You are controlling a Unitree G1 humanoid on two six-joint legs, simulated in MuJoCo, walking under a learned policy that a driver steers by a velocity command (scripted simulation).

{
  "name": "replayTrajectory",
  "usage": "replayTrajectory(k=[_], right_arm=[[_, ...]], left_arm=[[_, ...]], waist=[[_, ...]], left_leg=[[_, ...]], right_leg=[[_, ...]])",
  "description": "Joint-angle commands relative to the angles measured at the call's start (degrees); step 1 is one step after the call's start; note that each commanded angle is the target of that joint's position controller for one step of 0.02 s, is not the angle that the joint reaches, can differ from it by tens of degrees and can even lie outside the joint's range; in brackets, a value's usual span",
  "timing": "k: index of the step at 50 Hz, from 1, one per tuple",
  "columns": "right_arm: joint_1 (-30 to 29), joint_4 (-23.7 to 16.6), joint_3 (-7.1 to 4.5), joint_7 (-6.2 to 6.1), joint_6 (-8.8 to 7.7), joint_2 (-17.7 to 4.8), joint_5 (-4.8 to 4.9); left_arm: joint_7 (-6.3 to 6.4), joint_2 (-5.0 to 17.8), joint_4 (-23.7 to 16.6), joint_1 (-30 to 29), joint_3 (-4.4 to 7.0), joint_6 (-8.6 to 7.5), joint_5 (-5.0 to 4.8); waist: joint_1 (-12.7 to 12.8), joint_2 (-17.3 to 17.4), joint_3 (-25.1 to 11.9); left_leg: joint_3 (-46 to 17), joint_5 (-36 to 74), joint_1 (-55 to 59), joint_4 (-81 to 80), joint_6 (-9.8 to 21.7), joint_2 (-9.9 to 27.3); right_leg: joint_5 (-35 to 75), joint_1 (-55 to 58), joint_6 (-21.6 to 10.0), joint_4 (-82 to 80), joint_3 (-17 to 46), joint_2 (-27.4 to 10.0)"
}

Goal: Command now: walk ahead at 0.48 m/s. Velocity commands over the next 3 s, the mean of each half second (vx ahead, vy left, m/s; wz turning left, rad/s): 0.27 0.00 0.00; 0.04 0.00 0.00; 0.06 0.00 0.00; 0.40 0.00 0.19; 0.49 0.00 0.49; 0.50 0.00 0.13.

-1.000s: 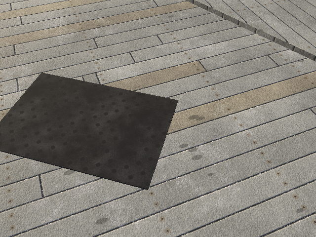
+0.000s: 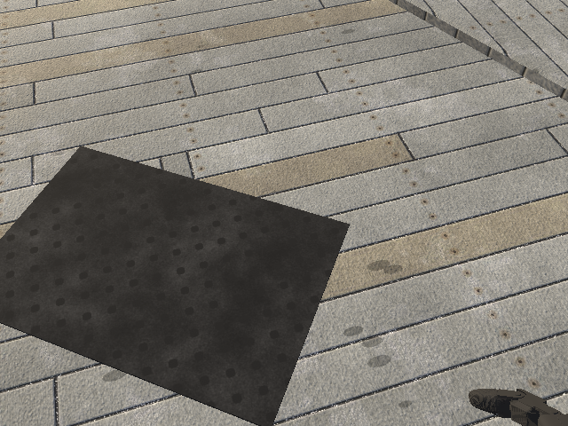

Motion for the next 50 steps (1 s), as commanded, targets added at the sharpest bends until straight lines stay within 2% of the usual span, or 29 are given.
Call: replayTrajectory(k=[1, 2, 3, 4, 5, 6, 7, 8, 9, 10, 11, 12, 13, 15, 17, 19, 21, 23, 24, 25, 26, 27, 28, 29, 31, 33, 36, 43, 50], right_arm=[[11.26, -0.09, -3.79, -0.19, -0.64, -9.93, 0.24], [21.79, 2.48, -4.91, -0.79, -0.26, -12.66, 0.00], [29.41, 4.51, -6.34, -0.93, -0.04, -18.56, -1.60], [29.31, 5.02, -4.88, -0.81, 0.11, -14.04, -1.48], [22.49, 4.20, -3.81, -0.89, -0.08, -10.99, -1.09], [15.91, 2.59, -3.04, -0.91, -0.31, -8.94, -1.32], [12.06, 2.23, -2.28, -0.51, -0.54, -6.72, -1.80], [11.10, 2.66, -2.13, -0.18, -0.97, -6.13, -2.43], [10.64, 3.35, -1.96, 0.14, -1.08, -5.39, -2.61], [11.15, 4.19, -1.82, 0.14, -1.27, -4.94, -2.61], [11.39, 4.95, -1.90, -0.21, -1.34, -5.75, -2.82], [11.77, 5.42, -1.78, -0.77, -1.26, -6.04, -3.18], [10.90, 5.67, -2.03, -1.31, -1.14, -7.73, -3.07], [11.63, 6.03, -2.04, -2.19, -0.34, -7.90, -2.58], [14.28, 7.09, -2.29, -2.64, 0.40, -9.49, -2.17], [15.28, 8.23, -2.11, -2.78, 0.98, -9.21, -1.96], [14.72, 8.94, -2.01, -2.92, 1.53, -8.91, -1.50], [14.83, 9.54, -1.53, -3.11, 1.88, -7.33, -0.80], [17.63, 9.92, -1.13, -3.20, 1.71, -6.00, -1.73], [25.63, 11.48, -0.72, -3.06, 1.39, -3.80, -2.73], [25.82, 12.24, -0.24, -3.62, 2.02, -2.15, -2.31], [22.92, 11.70, -0.54, -4.07, 3.09, -3.90, -1.85], [20.99, 11.33, -0.68, -4.45, 4.20, -4.70, -1.58], [19.64, 11.39, -0.83, -4.67, 5.23, -5.51, -1.75], [19.81, 12.18, -0.94, -4.79, 6.13, -6.22, -2.15], [20.27, 13.19, -0.99, -4.61, 5.62, -6.26, -1.83], [19.69, 13.88, -0.93, -4.34, 4.94, -5.73, -1.61], [20.48, 15.45, -0.69, -4.63, 5.62, -4.49, -1.72], [21.69, 16.33, -0.39, -4.86, 5.13, -3.96, -1.88]], left_arm=[[0.28, 10.35, -2.68, -1.58, 2.13, 0.78, 0.50], [0.12, 9.38, -3.86, -2.31, 1.52, 0.86, 0.97], [-0.87, 0.86, -4.75, 5.92, -0.84, -0.28, 0.81], [-1.39, 2.12, -3.49, 4.74, -0.76, -2.23, -0.37], [-1.54, 7.62, -6.01, -2.27, 0.79, -3.30, -2.06], [-1.07, 8.70, -7.18, -6.31, 0.98, -3.62, -2.08], [-0.30, 8.67, -7.28, -8.50, 1.55, -3.13, -0.98], [0.14, 7.26, -6.90, -6.15, 1.79, -2.26, -0.32], [0.35, 5.40, -6.32, -3.81, 1.58, -1.25, -0.15], [0.51, 4.19, -5.95, -2.90, 1.51, -0.55, -0.18], [0.72, 3.79, -6.34, -3.36, 1.54, -0.09, -0.15], [0.96, 4.25, -7.18, -5.00, 1.75, 0.36, 0.24], [0.93, 3.22, -8.26, -6.59, 1.29, 0.44, 0.56], [0.52, 3.62, -9.33, -11.39, 1.01, 0.14, 1.00], [0.29, 4.27, -10.19, -15.29, 1.08, 0.21, 0.58], [0.13, 5.00, -10.62, -17.29, 1.24, 0.66, 0.47], [0.05, 6.01, -11.03, -18.50, 1.61, 0.88, 0.89], [0.11, 7.45, -9.97, -16.40, 2.35, 0.75, 1.66], [0.47, 10.46, -9.80, -15.17, 3.07, 0.64, 1.94], [0.79, 12.47, -9.95, -16.00, 3.28, 1.10, 1.78], [0.59, 7.44, -8.98, -15.34, 2.19, 1.65, 1.58], [0.20, 5.27, -8.82, -16.18, 1.72, 1.99, 1.28], [0.00, 5.50, -9.35, -19.00, 1.65, 2.29, 1.19], [-0.12, 5.85, -10.33, -21.85, 1.65, 2.41, 1.16], [-0.31, 6.90, -10.31, -23.41, 1.95, 2.11, 0.86], [-0.18, 6.81, -9.05, -21.62, 2.19, 1.76, 0.29], [0.19, 6.24, -7.86, -20.45, 2.26, 1.90, 0.35], [0.33, 5.45, -6.65, -22.46, 2.51, 3.57, 0.34], [0.74, 5.20, -5.27, -23.11, 2.57, 4.44, 0.45]], waist=[[-11.29, -8.47, -5.82], [-15.61, -7.13, -12.81], [-12.31, 7.87, -24.02], [-12.75, 10.47, -27.68], [-11.46, 8.51, -15.86], [-9.28, 3.06, -9.70], [-6.98, -1.73, -5.34], [-4.50, 0.78, -4.81], [-3.03, 1.65, -4.82], [-2.40, 1.82, -4.26], [-1.70, 2.03, -3.91], [-1.55, 1.88, -3.99], [-0.92, 3.52, -3.28], [-2.84, 3.03, -4.16], [-4.77, 2.69, -5.86], [-5.35, 2.63, -5.89], [-4.93, 2.82, -4.91], [-3.21, 0.97, -4.81], [-4.20, -2.73, -6.28], [-9.12, -9.82, -9.89], [-7.85, -12.30, -11.62], [-7.30, -10.55, -10.06], [-7.71, -9.46, -8.75], [-7.78, -7.71, -6.32], [-7.95, -6.71, -4.62], [-7.06, -4.10, -6.10], [-6.08, -1.77, -7.91], [-6.19, -1.00, -4.26], [-5.81, -1.16, -1.35]], left_leg=[[2.80, -3.28, 19.15, 0.21, 3.64, -4.61], [-2.88, -3.43, 36.83, 2.23, 6.29, 0.73], [-32.18, -16.39, 61.08, -1.72, 16.96, 17.41], [-48.59, -21.61, 62.11, -13.03, 17.98, 20.78], [-38.99, -15.84, 52.65, -13.79, 14.01, 18.65], [-28.80, -2.42, 41.41, -13.95, 12.12, 17.12], [-20.46, 10.28, 31.58, -14.98, 10.31, 14.27], [-14.68, 19.82, 25.65, -15.29, 9.94, 12.72], [-11.89, 22.91, 22.46, -16.29, 10.08, 11.65], [-9.22, 26.19, 19.98, -17.06, 10.21, 10.60], [-7.29, 28.72, 18.58, -17.56, 10.37, 9.89], [-5.87, 31.70, 17.93, -18.08, 10.67, 9.23], [-4.45, 34.52, 17.28, -17.66, 11.38, 9.94], [-0.92, 32.00, 18.67, -16.93, 9.15, 6.84], [-1.71, 27.83, 21.77, -16.56, 8.47, 7.38], [-3.07, 22.65, 23.51, -15.78, 8.26, 8.56], [-4.64, 16.91, 24.22, -13.44, 7.45, 9.24], [-5.04, 8.19, 23.76, -8.20, 4.22, 6.45], [-3.56, 1.50, 22.14, -4.00, 1.42, 3.18], [-1.92, -15.06, 16.22, -0.83, -1.10, -0.77], [-0.95, -22.69, 15.36, 1.40, -3.00, -1.58], [-1.42, -23.08, 15.98, 0.46, -3.50, -1.31], [-1.79, -21.07, 16.96, -1.33, -3.44, -0.82], [-1.69, -19.83, 18.22, -3.25, -3.16, -0.77], [-2.01, -16.99, 20.94, -5.38, -2.68, -0.46], [-2.32, -11.94, 21.71, -5.71, -2.54, 0.11], [-2.30, -6.08, 21.66, -5.09, -3.11, 0.47], [-2.07, -9.54, 20.69, -5.52, -2.84, 0.51], [-2.37, -14.99, 18.20, -7.35, -2.67, 0.86]], right_leg=[[61.31, -4.26, -6.25, 18.94, 2.01, -13.52], [52.23, -15.34, -4.53, 33.75, 0.99, -11.30], [21.31, -39.60, -0.71, 59.25, 0.71, -0.76], [-8.52, -46.98, -1.45, 68.79, 9.89, 2.59], [-7.02, -52.16, -2.38, 72.29, 9.70, -0.97], [-2.09, -50.19, -2.48, 70.30, 7.80, -4.16], [0.61, -46.46, -2.19, 66.93, 6.22, -6.10], [1.46, -41.23, -1.82, 64.05, 6.52, -7.62], [1.64, -37.99, -1.34, 61.72, 6.36, -8.01], [2.20, -36.47, -0.96, 59.37, 5.69, -7.81], [3.79, -36.26, -0.57, 56.75, 5.03, -7.48], [6.35, -36.72, -0.14, 53.87, 4.78, -7.49], [8.25, -37.05, 0.71, 47.36, 4.85, -8.03], [16.33, -35.04, 1.16, 36.48, 2.95, -6.69], [21.84, -33.81, 1.32, 30.40, 2.50, -5.35], [22.44, -32.41, 0.99, 26.67, 3.29, -4.86], [20.47, -31.06, -0.16, 23.26, 3.54, -4.33], [27.15, -24.94, -2.05, 14.92, 3.38, -3.73], [44.45, -19.46, -3.48, 14.50, 7.57, -8.13], [53.63, -10.45, -8.27, 18.20, 12.56, -13.90], [46.10, -10.90, -11.92, 17.16, 15.78, -15.88], [35.91, -14.47, -11.75, 15.08, 17.16, -15.01], [27.10, -17.69, -10.15, 13.89, 16.43, -13.50], [21.04, -21.26, -8.48, 12.96, 14.44, -11.39], [22.10, -23.93, -6.22, 14.13, 10.54, -8.38], [32.15, -20.60, -5.39, 17.97, 7.70, -6.38], [40.01, -16.72, -6.24, 20.84, 6.61, -6.01], [32.07, -18.51, -5.98, 20.20, 5.57, -4.97], [25.09, -18.44, -4.66, 18.89, 5.12, -4.10]])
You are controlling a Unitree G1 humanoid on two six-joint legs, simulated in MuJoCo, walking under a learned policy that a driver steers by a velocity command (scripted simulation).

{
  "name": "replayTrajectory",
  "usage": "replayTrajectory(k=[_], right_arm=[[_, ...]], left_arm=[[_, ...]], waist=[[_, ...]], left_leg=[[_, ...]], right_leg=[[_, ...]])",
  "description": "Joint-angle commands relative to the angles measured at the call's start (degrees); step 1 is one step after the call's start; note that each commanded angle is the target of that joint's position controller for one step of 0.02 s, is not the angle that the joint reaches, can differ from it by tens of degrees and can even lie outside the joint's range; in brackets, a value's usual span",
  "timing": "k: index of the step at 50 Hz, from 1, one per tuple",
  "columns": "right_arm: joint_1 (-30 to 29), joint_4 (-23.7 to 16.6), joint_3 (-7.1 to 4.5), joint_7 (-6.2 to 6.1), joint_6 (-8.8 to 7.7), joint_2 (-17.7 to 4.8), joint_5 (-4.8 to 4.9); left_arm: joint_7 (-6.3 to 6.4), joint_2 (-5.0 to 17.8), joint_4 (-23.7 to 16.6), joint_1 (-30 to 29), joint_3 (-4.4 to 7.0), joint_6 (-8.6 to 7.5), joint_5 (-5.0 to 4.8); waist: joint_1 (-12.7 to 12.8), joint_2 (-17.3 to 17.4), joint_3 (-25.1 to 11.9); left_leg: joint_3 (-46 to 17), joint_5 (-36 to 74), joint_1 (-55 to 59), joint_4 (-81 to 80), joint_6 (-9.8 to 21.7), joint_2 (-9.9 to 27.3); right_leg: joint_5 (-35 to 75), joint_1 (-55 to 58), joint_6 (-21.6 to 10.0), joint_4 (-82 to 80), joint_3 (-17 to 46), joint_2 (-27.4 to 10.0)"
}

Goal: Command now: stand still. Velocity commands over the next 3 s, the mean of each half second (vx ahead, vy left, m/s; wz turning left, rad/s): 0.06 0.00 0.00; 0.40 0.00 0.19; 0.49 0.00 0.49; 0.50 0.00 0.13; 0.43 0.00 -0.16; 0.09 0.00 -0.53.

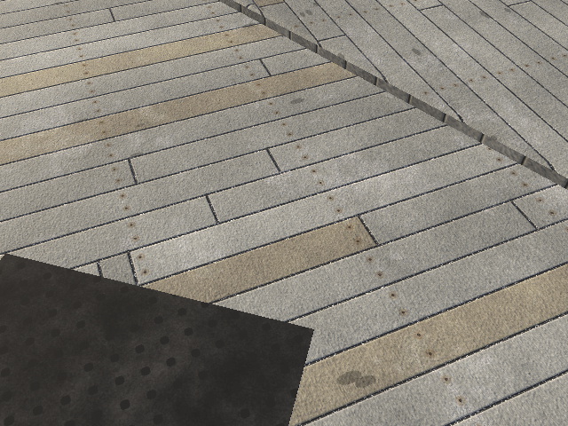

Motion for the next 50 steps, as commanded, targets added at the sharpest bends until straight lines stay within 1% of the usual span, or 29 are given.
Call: replayTrajectory(k=[1, 16, 17, 19, 20, 21, 22, 23, 24, 26, 27, 28, 29, 30, 31, 32, 33, 34, 35, 36, 38, 39, 40, 43, 44, 45, 48, 49, 50], right_arm=[[4.40, -0.39, -0.72, -0.24, -0.52, -5.26, -0.06], [8.17, 0.30, -0.43, -0.40, -1.32, -3.14, -0.10], [9.52, 0.84, -0.44, -0.44, -1.25, -2.89, -0.04], [9.57, 0.16, -1.37, -0.72, -1.10, -5.56, 0.62], [10.23, -0.41, -1.91, -0.76, -1.38, -7.05, 0.93], [11.14, -0.80, -2.62, -0.89, -1.83, -8.88, 1.36], [9.69, -1.23, -3.23, -0.95, -2.51, -10.39, 1.55], [9.59, -1.54, -3.29, -0.85, -3.24, -9.68, 1.39], [10.34, -1.51, -3.21, -0.61, -3.81, -8.74, 1.30], [10.55, -1.84, -3.10, 0.11, -4.26, -7.91, 1.75], [9.57, -2.22, -3.14, 0.48, -4.14, -8.18, 1.92], [7.91, -2.79, -3.20, 0.79, -3.92, -8.84, 1.91], [7.54, -3.20, -3.20, 0.98, -3.95, -9.35, 1.55], [5.55, -3.96, -2.90, 1.05, -4.22, -8.69, 1.58], [5.28, -6.67, -1.82, 0.89, -5.01, -4.48, 1.49], [3.29, -7.97, -1.74, 0.82, -6.08, -3.58, 2.10], [1.50, -9.03, -2.25, 1.28, -6.70, -5.01, 3.65], [0.59, -8.70, -2.49, 1.68, -7.04, -6.02, 3.41], [1.57, -8.43, -2.77, 1.52, -6.65, -4.75, 3.48], [1.33, -8.08, -3.51, 1.20, -5.95, -6.10, 2.96], [2.23, -7.41, -3.72, 1.50, -4.44, -4.68, 3.00], [1.44, -7.60, -3.88, 1.65, -4.08, -4.46, 2.73], [-0.17, -8.41, -3.88, 1.70, -3.81, -3.89, 2.56], [-6.04, -11.16, -3.75, 2.04, -3.76, -3.57, 2.29], [-7.76, -11.87, -3.71, 2.30, -3.89, -3.71, 2.13], [-9.93, -13.01, -3.29, 2.61, -3.95, -3.03, 2.03], [-16.06, -15.62, -2.61, 3.77, -4.00, -2.62, 1.74], [-17.60, -16.68, -2.21, 4.21, -4.02, -1.97, 1.75], [-18.80, -17.54, -2.11, 4.66, -4.03, -2.12, 1.79]], left_arm=[[0.33, 5.80, -1.78, -0.92, 1.03, -0.16, 0.04], [0.70, 5.19, 1.14, 0.28, 0.59, 0.02, 0.10], [0.71, 4.70, 1.80, 1.28, 0.45, 0.07, 0.12], [0.72, 5.45, 1.93, 1.36, 0.80, -0.10, -0.39], [0.52, 5.30, 1.16, -0.37, 0.78, -0.69, -0.44], [0.08, 5.14, 0.06, -2.83, 0.77, -1.56, -0.88], [-0.49, 4.88, -0.80, -4.00, 0.71, -2.56, -1.20], [-0.90, 4.74, -1.09, -4.30, 0.71, -3.38, -1.35], [-1.28, 4.60, -1.48, -4.59, 0.68, -4.09, -1.56], [-1.97, 4.12, -2.29, -5.16, 0.54, -5.32, -2.14], [-2.25, 3.75, -1.74, -3.46, 0.62, -5.68, -2.14], [-2.42, 3.80, 0.16, 1.60, 1.04, -5.79, -2.08], [-2.41, 5.41, 2.80, 8.89, 2.18, -5.57, -1.93], [-2.28, 8.42, 4.88, 17.73, 3.57, -5.46, -1.92], [-1.98, 15.01, 5.48, 25.54, 4.94, -5.50, -1.54], [-2.44, 11.88, 6.08, 25.85, 3.19, -6.06, -0.55], [-2.37, 9.10, 4.39, 19.50, 1.77, -6.71, -0.45], [-2.68, 6.03, 2.54, 14.76, 0.62, -6.93, -0.02], [-2.85, 6.40, 1.98, 12.06, 0.36, -6.98, -0.07], [-2.86, 5.11, 1.56, 10.35, -0.24, -7.14, 0.05], [-2.25, 4.68, 2.18, 12.00, -0.58, -7.07, 0.67], [-1.85, 5.08, 2.63, 13.55, -0.55, -7.04, 0.76], [-1.41, 6.66, 2.92, 14.50, -0.30, -7.03, 1.06], [-0.46, 7.50, 2.33, 14.85, -0.18, -6.88, 1.61], [-0.28, 6.90, 1.88, 14.79, -0.33, -6.84, 1.47], [-0.08, 8.09, 1.50, 14.64, -0.10, -6.87, 1.42], [0.32, 7.54, 1.65, 17.69, -0.06, -6.68, 0.75], [0.31, 8.51, 1.73, 18.52, 0.24, -6.43, 0.51], [0.30, 8.66, 1.74, 19.09, 0.38, -6.12, 0.28]], waist=[[0.32, 0.34, -1.30], [0.78, 0.49, 0.90], [0.66, 0.95, -0.04], [0.27, 3.96, 2.88], [-0.75, 6.03, 4.95], [-1.71, 8.30, 7.44], [-1.46, 9.84, 10.31], [-1.46, 9.30, 11.28], [-1.65, 8.34, 11.98], [-1.35, 6.90, 11.53], [-0.11, 6.41, 10.19], [2.47, 6.53, 7.83], [5.37, 6.52, 3.95], [9.76, 2.64, -0.39], [11.09, -13.32, -5.46], [9.79, -14.62, -8.63], [6.85, -9.66, -3.06], [5.19, -4.69, -0.11], [2.99, -4.45, 1.03], [2.08, -3.84, 2.14], [1.45, -4.36, 2.82], [1.57, -3.24, 3.20], [1.57, -3.20, 3.38], [2.17, -2.03, 4.45], [2.50, -1.90, 4.58], [2.77, -3.12, 4.72], [4.61, -1.13, 6.23], [4.97, -1.88, 6.70], [5.03, -1.59, 6.96]], left_leg=[[-2.00, 8.21, -11.33, -7.06, 1.38, 2.45], [-1.96, 4.01, -12.68, -9.15, 1.60, 2.22], [-2.05, -1.37, -12.30, -10.09, 2.05, 2.16], [-5.67, -14.64, -13.22, -12.44, 5.17, 4.05], [-10.74, -20.31, -12.21, -15.23, 7.61, 7.48], [-17.11, -23.54, -10.39, -19.26, 10.32, 12.72], [-21.85, -21.87, -8.64, -21.07, 12.40, 17.65], [-23.24, -17.32, -5.62, -20.98, 13.26, 19.65], [-22.83, -12.00, -2.06, -20.05, 13.29, 20.04], [-18.08, -2.35, 1.31, -17.33, 11.41, 17.77], [-14.58, 0.79, -1.02, -15.67, 10.16, 15.54], [-10.94, 6.61, -6.37, -12.70, 8.94, 12.96], [-8.16, 18.02, -10.67, -7.19, 7.90, 10.42], [-3.20, 27.15, -15.44, 5.86, 5.27, 6.88], [3.22, 17.36, -29.21, 29.18, 0.16, -1.39], [-5.44, -6.26, -34.60, 43.30, 0.84, -3.31], [-8.33, -4.33, -39.54, 48.65, 3.10, 0.62], [-8.93, 1.10, -37.32, 47.33, 5.26, 3.63], [-7.33, 6.03, -37.60, 43.58, 5.66, 5.56], [-7.07, 8.67, -34.74, 40.26, 5.85, 7.41], [-6.58, 11.37, -32.00, 37.59, 5.03, 7.45], [-6.60, 13.03, -33.84, 36.32, 4.58, 6.98], [-6.84, 14.93, -35.80, 34.55, 3.89, 6.90], [-8.08, 20.91, -40.27, 26.25, 2.61, 6.18], [-7.08, 23.43, -40.08, 22.97, 2.63, 5.53], [-5.42, 25.70, -38.74, 19.21, 2.48, 5.66], [-1.88, 27.92, -38.43, 12.62, 3.14, 4.91], [-1.15, 27.49, -38.47, 10.98, 3.62, 5.01], [-0.62, 26.20, -38.82, 9.75, 4.20, 4.94]], right_leg=[[12.72, 11.86, -3.28, -3.05, 4.43, -3.89], [6.97, 11.30, -2.30, -4.88, 4.57, -3.44], [0.58, 11.42, -2.23, -4.69, 3.75, -2.63], [-15.59, 6.02, -1.76, -0.60, 0.38, 0.59], [-17.32, 1.17, -1.33, 3.50, -1.46, 1.81], [-14.67, -4.75, -1.34, 8.56, -2.94, 1.77], [-11.24, -9.91, -1.98, 13.04, -1.59, -0.73], [-12.00, -14.28, -2.56, 15.84, -0.45, -2.66], [-14.21, -18.22, -2.95, 17.19, 0.25, -3.96], [-14.89, -17.24, -3.36, 10.84, -0.87, -4.61], [-11.72, -10.50, -3.28, 5.71, -3.19, -3.15], [-6.00, 0.98, -3.04, 1.56, -6.17, -0.19], [-2.57, 12.59, -3.11, 1.20, -7.46, 2.83], [-2.85, 22.69, -5.38, -1.40, -0.69, -0.96], [-11.31, 33.05, -13.60, -12.85, 26.63, -15.91], [-13.92, 32.72, -17.41, -21.77, 44.38, -23.63], [-17.58, 27.96, -15.75, -21.06, 39.20, -23.86], [-8.56, 22.29, -11.46, -19.49, 28.10, -20.72], [-10.09, 19.55, -10.57, -21.52, 22.45, -19.18], [-8.19, 15.74, -8.67, -23.13, 17.20, -16.70], [-1.58, 13.02, -7.53, -24.35, 9.74, -14.21], [2.81, 14.11, -7.25, -24.18, 6.86, -13.52], [3.79, 14.33, -7.87, -25.04, 6.23, -14.33], [8.12, 15.54, -7.88, -25.94, 2.06, -14.92], [10.44, 15.80, -7.10, -25.95, -0.66, -13.81], [10.03, 14.97, -7.17, -26.77, -1.76, -14.43], [13.83, 18.31, -6.59, -26.45, -6.41, -14.58], [14.15, 19.84, -6.68, -25.75, -6.77, -15.92], [16.00, 22.07, -6.57, -24.64, -7.64, -16.52]])
Over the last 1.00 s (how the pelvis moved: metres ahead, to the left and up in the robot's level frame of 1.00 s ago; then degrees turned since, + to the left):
0.27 0.00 0.01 0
